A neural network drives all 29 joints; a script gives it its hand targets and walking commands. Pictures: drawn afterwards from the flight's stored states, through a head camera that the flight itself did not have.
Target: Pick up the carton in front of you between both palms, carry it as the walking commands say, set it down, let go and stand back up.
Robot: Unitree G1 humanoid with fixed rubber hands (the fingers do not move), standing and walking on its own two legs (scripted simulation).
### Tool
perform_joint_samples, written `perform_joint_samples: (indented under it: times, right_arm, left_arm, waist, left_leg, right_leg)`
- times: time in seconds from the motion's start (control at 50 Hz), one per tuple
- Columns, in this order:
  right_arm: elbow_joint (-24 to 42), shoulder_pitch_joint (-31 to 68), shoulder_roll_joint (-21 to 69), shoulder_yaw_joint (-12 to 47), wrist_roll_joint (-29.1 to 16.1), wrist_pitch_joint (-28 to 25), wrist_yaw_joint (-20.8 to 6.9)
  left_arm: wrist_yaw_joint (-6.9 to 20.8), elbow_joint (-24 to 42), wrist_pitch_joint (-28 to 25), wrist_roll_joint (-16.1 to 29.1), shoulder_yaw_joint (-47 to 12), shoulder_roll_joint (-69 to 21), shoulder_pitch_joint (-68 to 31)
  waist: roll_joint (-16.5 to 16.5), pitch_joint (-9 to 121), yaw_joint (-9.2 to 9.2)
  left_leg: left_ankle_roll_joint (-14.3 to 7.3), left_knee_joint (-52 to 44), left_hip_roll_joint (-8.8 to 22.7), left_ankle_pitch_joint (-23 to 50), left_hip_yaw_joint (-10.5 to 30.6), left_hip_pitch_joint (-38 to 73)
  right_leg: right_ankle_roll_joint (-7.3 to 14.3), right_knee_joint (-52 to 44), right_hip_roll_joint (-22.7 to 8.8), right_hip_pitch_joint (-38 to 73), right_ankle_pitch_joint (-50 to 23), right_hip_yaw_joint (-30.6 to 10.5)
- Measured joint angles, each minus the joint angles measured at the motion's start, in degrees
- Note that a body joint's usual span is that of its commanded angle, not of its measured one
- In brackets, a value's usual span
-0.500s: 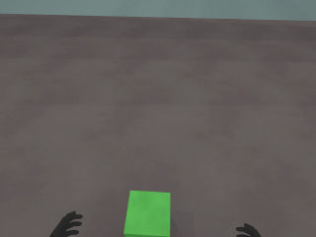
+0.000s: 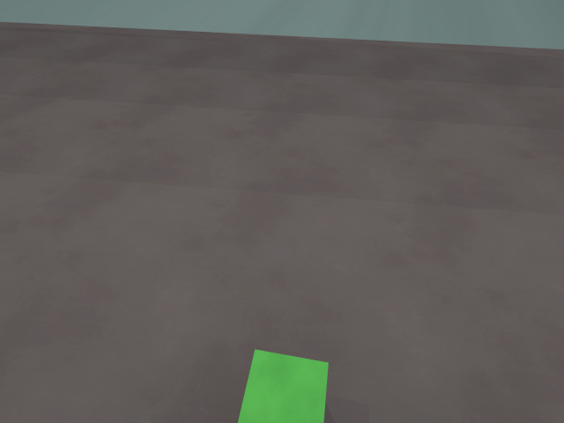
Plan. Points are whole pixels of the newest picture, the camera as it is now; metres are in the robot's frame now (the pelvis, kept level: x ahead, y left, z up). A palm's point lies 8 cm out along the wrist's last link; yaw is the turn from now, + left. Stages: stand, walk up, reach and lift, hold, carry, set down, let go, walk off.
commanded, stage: stand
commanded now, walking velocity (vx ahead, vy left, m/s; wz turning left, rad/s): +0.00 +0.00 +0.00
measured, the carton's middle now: (284, 408) +0.35 +0.01 -0.63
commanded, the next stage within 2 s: none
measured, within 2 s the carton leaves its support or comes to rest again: neither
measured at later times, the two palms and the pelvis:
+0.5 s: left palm out of the picture +0.01 +0.27 -0.11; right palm out of the picture +0.08 -0.25 -0.11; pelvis -0.01 +0.00 +0.00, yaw +2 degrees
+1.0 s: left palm out of the picture -0.03 +0.27 -0.11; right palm out of the picture +0.07 -0.25 -0.11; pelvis -0.02 +0.00 +0.01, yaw +3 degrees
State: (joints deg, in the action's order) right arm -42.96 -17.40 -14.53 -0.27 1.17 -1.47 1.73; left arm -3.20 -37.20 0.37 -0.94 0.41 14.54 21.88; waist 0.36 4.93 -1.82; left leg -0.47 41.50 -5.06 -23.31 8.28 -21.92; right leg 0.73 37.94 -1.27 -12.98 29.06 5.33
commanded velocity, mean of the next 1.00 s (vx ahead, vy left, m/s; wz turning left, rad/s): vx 0.00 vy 0.00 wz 0.00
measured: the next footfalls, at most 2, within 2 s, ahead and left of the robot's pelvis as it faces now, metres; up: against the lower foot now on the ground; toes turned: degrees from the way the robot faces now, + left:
none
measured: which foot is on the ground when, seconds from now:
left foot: down 0.00-1.00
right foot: down 0.00-1.00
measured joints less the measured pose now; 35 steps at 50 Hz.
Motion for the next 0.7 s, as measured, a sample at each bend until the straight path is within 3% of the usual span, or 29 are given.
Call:
perform_joint_samples:
  times: [0.7]
  right_arm:
    - [-0.81,0.0,-0.22,0.64,-0.13,2.11,0.41]
  left_arm:
    - [0.38,-5.59,1.93,-0.42,0.28,1.31,1.27]
  waist:
    - [-0.2,-3.46,0.06]
  left_leg:
    - [0.03,-1.09,-0.41,2.47,2.08,1.38]
  right_leg:
    - [-0.11,-2.56,-0.48,3.2,-2.01,3.34]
